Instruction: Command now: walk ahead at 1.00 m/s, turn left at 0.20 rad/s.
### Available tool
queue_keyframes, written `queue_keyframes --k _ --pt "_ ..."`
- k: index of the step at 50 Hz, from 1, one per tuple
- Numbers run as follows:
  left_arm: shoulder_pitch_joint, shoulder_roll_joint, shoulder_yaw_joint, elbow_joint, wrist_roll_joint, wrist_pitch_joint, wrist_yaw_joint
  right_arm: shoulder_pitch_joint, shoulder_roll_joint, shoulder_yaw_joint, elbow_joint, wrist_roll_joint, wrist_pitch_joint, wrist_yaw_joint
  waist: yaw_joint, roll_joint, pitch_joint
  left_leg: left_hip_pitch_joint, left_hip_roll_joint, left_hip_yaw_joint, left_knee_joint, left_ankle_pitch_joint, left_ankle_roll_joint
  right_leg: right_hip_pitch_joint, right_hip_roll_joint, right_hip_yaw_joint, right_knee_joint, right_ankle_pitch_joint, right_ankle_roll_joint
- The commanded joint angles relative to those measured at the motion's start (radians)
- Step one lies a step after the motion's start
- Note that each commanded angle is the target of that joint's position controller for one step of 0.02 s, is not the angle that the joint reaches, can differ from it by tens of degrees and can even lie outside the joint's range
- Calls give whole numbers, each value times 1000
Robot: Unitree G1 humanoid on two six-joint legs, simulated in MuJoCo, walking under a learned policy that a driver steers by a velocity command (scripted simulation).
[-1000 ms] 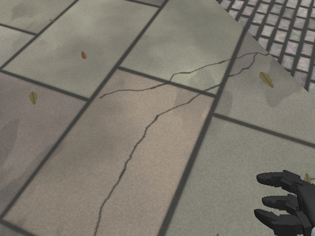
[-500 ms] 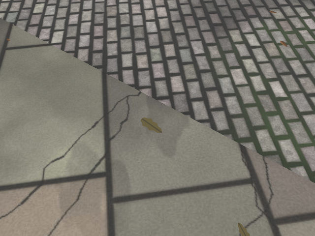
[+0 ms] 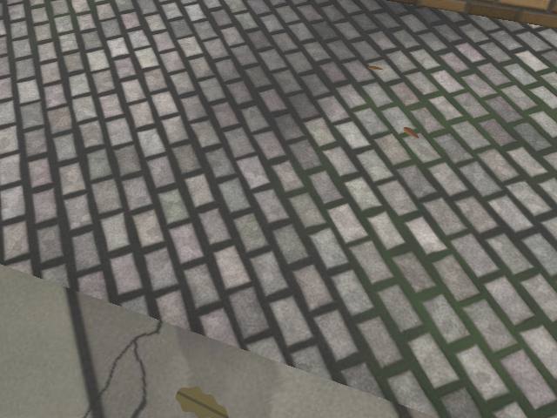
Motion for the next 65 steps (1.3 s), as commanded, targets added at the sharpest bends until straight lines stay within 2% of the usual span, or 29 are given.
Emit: queue_keyframes --k 1,5,9,13,15,16,17,18,20,22,27,30,35,37,38,39,40,42,43,45,48,52,53,54,55,56,58,60,65 --pt "-174 67 -9 -175 36 -30 -14 225 -75 -37 51 4 -8 10 -68 -38 -46 432 298 -624 -338 -256 235 -551 -150 20 89 17 27" --pt "-229 17 -47 -259 55 -2 -36 269 -102 -40 105 19 -25 -1 10 66 46 211 216 -518 -431 -153 239 -538 -219 -28 -171 -11 100" --pt "-399 -6 -79 -317 11 -10 -59 251 -140 -63 84 29 -28 12 -30 65 62 -48 129 -363 -516 60 179 -180 -172 -135 -548 308 135" --pt "-340 49 -48 -298 8 -15 -39 264 -184 -76 73 37 -21 18 -14 67 -50 88 129 -349 -345 423 111 35 -110 -133 -603 411 135" --pt "-45 112 -11 -221 15 -25 -16 223 -233 -89 61 35 -20 16 156 23 -184 53 78 -298 96 557 78 317 -118 -121 -647 200 114" --pt "148 191 21 -198 30 -29 9 200 -167 -74 43 34 -28 18 238 -38 -277 -93 33 -250 430 336 59 513 -290 39 -668 -57 81" --pt "147 231 25 -213 45 -31 17 345 18 -33 17 63 -23 5 105 -260 -381 -264 12 -180 761 -356 50 619 -635 490 -785 -208 16" --pt "63 195 33 -228 18 -25 17 315 -44 -31 -1 56 -11 -6 85 -259 -352 -356 40 -126 842 -239 54 485 -640 719 -941 -235 -36" --pt "-65 46 1 -222 12 -31 1 140 -106 -49 8 15 21 6 65 -22 -67 -357 128 -127 747 -95 51 216 -506 365 -973 -78 -46" --pt "-37 45 4 -177 -1 -44 -2 125 -58 -41 -6 8 51 36 12 -86 15 -351 176 -129 693 -85 35 122 -450 179 -991 145 -38" --pt "-95 42 6 -130 -35 -58 0 -9 -32 -26 -82 -21 69 67 -55 -55 80 -261 164 -29 323 131 6 28 -363 -200 -1014 747 -4" --pt "-89 93 16 -104 -26 -49 18 58 -24 -25 -54 -30 74 91 -92 -71 -22 -13 93 88 293 297 70 24 -345 -344 -847 991 39" --pt "-92 118 8 -101 -32 -53 18 260 -90 -53 69 -38 87 32 -200 73 -128 576 22 67 -46 723 60 -205 -300 -331 -126 376 132" --pt "-127 127 18 -81 -40 8 27 333 -128 -57 124 -55 71 -1 -272 193 54 662 117 -32 -454 837 127 -446 -114 -331 474 -500 91" --pt "60 79 11 -64 -50 35 30 243 -186 -59 106 -48 53 1 -86 113 -17 813 271 -148 -183 1183 100 -611 -108 -185 562 -538 57" --pt "139 18 -13 -95 -71 21 34 342 -165 -34 74 -22 29 6 -112 55 -124 873 461 -227 -25 1481 103 -637 -111 28 407 -514 29" --pt "180 -3 -24 -68 -42 17 43 336 -181 -48 104 -8 27 2 -63 45 -84 781 530 -257 -50 1338 157 -691 -139 44 314 -354 31" --pt "149 46 -5 -4 17 23 30 115 -83 -23 74 5 8 -9 15 -58 -1 445 381 -112 -203 969 97 -473 -173 3 -72 -81 82" --pt "165 48 2 -4 46 32 13 99 -64 -6 73 10 -8 -11 43 -52 4 277 353 -49 -223 1262 81 -312 -135 -66 -121 7 108" --pt "127 -22 -16 -58 10 51 -7 56 -66 -11 93 28 -19 -20 59 127 -94 252 388 -12 -140 1342 127 -286 -218 -115 -260 196 118" --pt "-26 -29 -12 -97 -36 65 -24 32 -59 -13 83 20 3 -39 20 47 -148 256 302 110 -106 1033 80 -220 -184 -192 -323 259 77" --pt "23 -32 10 -128 3 72 -33 43 -70 -30 73 34 34 -35 38 104 -69 223 351 150 125 767 46 -171 -139 -227 -489 119 -18" --pt "149 4 30 -109 17 59 -30 4 -87 -35 58 33 42 -39 119 39 -113 141 311 172 382 729 24 -15 -133 -137 -575 253 -96" --pt "155 154 73 -119 15 58 -17 58 -54 -35 34 41 49 -27 98 -286 -143 -54 33 226 841 -194 -51 99 -358 271 -736 1063 -273" --pt "106 197 90 -140 -32 79 -12 107 -27 -17 -7 25 61 -24 54 -321 -283 -222 -68 -21 975 -520 -73 227 -477 641 -865 980 -396" --pt "58 151 85 -167 -37 89 -1 90 -21 -8 5 6 64 -26 44 -122 -237 -256 2 -107 953 -475 -74 170 -497 597 -905 685 -374" --pt "37 44 54 -125 -14 115 21 -22 11 -9 -25 5 75 -34 6 25 -73 -281 48 -126 787 -384 -76 -26 -406 484 -923 328 -282" --pt "-81 14 48 -171 -11 122 16 -5 -6 -9 -13 -15 98 -38 -24 4 -58 -206 60 -88 667 -253 -71 -142 -314 346 -964 206 -198" --pt "-68 112 81 -188 -22 117 4 -94 1 -2 -63 -20 120 -33 11 3 -113 -257 55 -108 488 -119 -106 -71 -235 339 -941 235 -50"
Next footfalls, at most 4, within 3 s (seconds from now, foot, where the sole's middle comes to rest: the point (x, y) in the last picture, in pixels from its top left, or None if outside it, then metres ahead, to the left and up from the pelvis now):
0.32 right None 0.47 -0.11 -0.76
0.76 left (247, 345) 0.72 0.15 -0.89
1.06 right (250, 267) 0.98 0.15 -0.90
1.72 left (202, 266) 0.98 0.30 -0.90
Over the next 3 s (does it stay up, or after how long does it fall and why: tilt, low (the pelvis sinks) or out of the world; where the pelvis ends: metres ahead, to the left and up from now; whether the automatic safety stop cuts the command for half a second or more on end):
stays up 1.77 0.31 -0.13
